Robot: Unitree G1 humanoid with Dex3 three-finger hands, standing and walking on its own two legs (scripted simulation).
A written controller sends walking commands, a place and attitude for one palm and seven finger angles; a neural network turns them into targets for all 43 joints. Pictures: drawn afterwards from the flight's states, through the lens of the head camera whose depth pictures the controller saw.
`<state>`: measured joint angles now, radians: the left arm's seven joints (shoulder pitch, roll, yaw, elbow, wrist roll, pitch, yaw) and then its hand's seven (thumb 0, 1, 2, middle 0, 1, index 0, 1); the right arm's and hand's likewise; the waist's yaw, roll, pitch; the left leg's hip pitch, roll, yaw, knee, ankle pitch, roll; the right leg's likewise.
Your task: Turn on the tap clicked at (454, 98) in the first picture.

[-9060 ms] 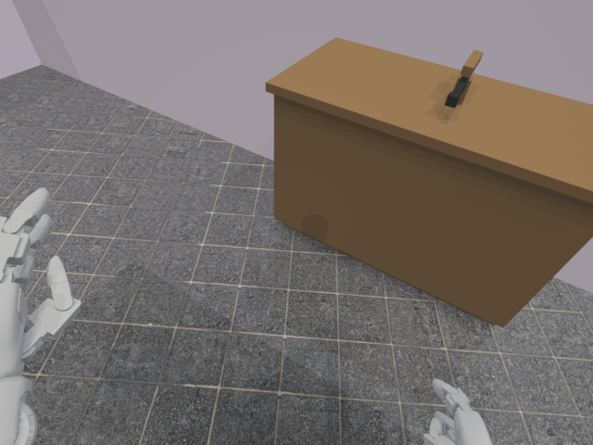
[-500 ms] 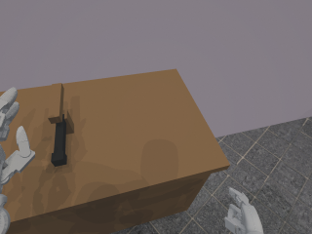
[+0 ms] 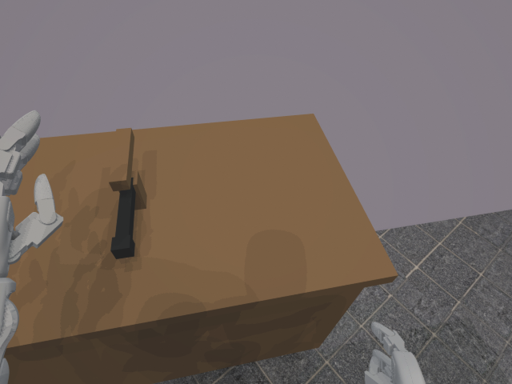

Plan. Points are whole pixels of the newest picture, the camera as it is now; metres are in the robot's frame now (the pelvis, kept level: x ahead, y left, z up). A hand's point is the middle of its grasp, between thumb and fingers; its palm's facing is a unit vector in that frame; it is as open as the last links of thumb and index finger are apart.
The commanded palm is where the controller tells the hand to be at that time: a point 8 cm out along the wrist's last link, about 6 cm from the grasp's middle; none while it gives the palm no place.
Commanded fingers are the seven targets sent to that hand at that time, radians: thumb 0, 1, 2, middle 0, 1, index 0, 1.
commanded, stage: look again from close up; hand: left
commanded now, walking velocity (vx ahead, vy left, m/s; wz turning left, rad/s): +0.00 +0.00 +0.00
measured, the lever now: (123, 247) +0.30 +0.25 +0.03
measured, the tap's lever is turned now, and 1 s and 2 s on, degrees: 0 0 0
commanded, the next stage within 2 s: shuffle to correct the standing spot in 0.24 s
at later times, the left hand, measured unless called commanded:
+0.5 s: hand (44, 244) +0.22 +0.27 +0.17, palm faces +0.40 -0.81 -0.44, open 7.5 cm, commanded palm +0.16 +0.28 +0.18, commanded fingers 0.00 0.90 0.90 -0.20 -0.30 -0.20 -0.30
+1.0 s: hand (100, 370) +0.11 +0.16 +0.16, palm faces +0.30 -0.82 -0.49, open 7.4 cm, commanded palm +0.05 +0.19 +0.18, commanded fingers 0.00 0.90 0.90 -0.20 -0.30 -0.20 -0.30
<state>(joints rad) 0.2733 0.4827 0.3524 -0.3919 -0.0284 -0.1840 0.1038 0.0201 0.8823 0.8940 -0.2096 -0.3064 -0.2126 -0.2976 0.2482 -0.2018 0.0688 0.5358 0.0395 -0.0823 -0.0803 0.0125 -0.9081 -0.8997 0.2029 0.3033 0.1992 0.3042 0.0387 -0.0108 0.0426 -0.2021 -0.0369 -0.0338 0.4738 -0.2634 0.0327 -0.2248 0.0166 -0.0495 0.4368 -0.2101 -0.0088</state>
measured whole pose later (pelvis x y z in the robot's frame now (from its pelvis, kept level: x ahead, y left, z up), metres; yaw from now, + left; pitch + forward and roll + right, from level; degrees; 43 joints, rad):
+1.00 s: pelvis -0.12 -0.09 -0.02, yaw -2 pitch +3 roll +3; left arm 0.52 0.52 0.43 -0.52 -0.14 -0.22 0.11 0.02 0.88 0.89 -0.21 -0.31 -0.22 -0.30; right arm 0.25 -0.24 -0.03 0.62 0.02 -0.09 0.02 0.01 -0.91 -0.90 0.20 0.30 0.20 0.30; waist 0.03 -0.07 0.07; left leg -0.45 -0.01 -0.03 0.92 -0.43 0.00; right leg -0.48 0.06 -0.10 0.54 -0.13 -0.15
